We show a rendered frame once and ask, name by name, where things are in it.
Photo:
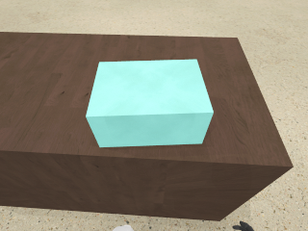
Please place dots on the right robot hand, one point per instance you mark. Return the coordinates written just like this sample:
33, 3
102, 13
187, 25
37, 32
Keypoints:
243, 226

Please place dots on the carton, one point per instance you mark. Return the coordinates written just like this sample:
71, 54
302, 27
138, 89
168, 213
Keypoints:
144, 103

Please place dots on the pedestal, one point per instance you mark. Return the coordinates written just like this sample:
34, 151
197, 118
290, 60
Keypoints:
50, 158

